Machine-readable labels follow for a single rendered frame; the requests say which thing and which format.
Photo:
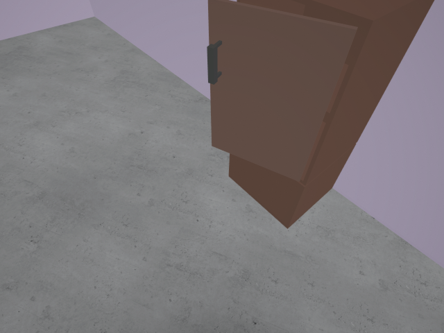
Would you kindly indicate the cupboard door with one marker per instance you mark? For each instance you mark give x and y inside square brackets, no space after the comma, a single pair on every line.
[279,72]

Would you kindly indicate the handle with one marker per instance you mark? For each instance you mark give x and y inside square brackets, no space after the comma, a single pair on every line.
[212,62]

